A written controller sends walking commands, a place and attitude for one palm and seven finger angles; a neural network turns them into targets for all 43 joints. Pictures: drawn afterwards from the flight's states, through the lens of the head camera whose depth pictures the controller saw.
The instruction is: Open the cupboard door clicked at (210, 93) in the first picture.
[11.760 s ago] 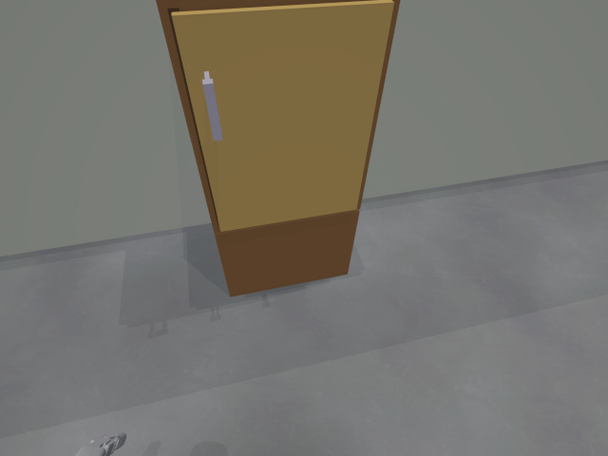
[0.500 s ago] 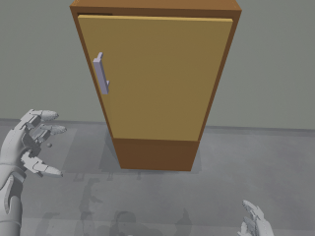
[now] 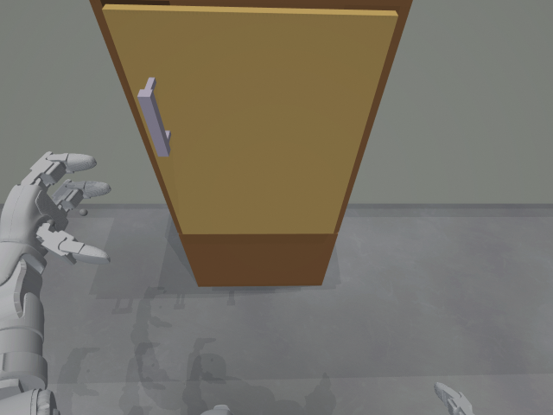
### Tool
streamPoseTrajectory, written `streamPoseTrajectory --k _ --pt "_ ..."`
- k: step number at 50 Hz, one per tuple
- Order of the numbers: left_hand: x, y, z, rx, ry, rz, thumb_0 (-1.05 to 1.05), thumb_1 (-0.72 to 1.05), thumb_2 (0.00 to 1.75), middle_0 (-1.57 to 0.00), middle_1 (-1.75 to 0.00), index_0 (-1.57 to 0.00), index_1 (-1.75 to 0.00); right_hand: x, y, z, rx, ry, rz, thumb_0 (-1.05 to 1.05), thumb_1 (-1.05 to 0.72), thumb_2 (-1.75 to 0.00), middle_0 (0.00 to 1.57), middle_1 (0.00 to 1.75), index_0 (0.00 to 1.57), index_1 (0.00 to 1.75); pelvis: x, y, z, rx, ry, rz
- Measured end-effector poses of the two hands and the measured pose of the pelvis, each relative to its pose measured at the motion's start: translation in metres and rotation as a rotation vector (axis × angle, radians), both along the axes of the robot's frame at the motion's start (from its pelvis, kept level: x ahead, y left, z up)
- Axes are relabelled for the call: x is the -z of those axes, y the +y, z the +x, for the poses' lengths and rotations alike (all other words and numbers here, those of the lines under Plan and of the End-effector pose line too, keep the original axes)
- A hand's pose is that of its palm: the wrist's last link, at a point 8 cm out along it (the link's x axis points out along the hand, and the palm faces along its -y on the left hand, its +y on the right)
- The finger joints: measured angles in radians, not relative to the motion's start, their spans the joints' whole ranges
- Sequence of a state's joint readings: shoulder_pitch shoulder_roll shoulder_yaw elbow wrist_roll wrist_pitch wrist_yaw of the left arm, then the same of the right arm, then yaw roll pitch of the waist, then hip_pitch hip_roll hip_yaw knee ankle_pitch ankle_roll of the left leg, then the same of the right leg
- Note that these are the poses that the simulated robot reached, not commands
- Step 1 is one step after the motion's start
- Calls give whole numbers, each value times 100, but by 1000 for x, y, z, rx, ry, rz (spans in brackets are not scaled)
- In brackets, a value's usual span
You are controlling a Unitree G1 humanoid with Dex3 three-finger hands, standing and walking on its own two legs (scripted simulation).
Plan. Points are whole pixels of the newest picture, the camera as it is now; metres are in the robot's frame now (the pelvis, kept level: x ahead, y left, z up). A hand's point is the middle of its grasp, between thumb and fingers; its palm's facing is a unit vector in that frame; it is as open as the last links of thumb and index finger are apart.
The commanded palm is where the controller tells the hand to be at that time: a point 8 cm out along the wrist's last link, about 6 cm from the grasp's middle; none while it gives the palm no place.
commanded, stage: move the hooked fingers beside the handle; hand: left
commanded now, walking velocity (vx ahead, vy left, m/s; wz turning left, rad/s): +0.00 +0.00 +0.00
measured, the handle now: (157, 118) +0.58 +0.24 +0.09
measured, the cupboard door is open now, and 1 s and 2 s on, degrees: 0 0 0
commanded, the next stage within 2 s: none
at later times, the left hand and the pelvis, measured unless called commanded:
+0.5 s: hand (102, 175) +0.43 +0.28 +0.10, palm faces +0.03 -1.00 -0.01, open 14.0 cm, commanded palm +0.41 +0.33 +0.09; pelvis -0.01 +0.01 -0.01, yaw +0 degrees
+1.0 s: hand (114, 140) +0.50 +0.28 +0.10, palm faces +0.05 -1.00 -0.01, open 14.0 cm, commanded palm +0.49 +0.33 +0.08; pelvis +0.00 +0.01 -0.02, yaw -2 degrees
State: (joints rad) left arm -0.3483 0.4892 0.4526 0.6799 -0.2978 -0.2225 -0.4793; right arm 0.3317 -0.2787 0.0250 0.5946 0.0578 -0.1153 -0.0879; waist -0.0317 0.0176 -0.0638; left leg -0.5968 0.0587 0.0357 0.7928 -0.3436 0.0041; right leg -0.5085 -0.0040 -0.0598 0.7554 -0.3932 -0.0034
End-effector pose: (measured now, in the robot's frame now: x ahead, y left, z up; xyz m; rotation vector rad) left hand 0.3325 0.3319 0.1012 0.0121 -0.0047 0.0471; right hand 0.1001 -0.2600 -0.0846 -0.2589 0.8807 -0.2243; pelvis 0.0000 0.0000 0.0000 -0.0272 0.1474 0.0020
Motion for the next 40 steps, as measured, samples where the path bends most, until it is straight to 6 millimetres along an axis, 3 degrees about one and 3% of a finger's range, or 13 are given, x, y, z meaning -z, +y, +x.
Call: streamPoseTrajectory --k 10,21,30,40 --pt "6 1 22 -8 -2 -14 -2 -50 30 -30 -120 -30 -120 6 4 -16 13 81 -12 1 -91 -90 20 30 20 30 3 4 -3 -6 18 -6" --pt "-1 2 58 10 -2 -13 -2 -50 30 -30 -120 -30 -120 11 3 -34 40 147 -25 1 -91 -90 20 30 20 30 7 8 -5 -2 52 -13" --pt "7 -2 88 6 12 -8 -2 -50 30 -30 -120 -30 -120 18 -2 -66 80 261 -44 0 -91 -90 20 30 20 30 13 8 -9 3 93 -18" --pt "0 -3 118 9 11 -5 -2 -50 30 -30 -120 -30 -120 19 -5 -103 157 377 -46 0 -91 -90 20 30 20 30 15 8 -4 17 131 -23"
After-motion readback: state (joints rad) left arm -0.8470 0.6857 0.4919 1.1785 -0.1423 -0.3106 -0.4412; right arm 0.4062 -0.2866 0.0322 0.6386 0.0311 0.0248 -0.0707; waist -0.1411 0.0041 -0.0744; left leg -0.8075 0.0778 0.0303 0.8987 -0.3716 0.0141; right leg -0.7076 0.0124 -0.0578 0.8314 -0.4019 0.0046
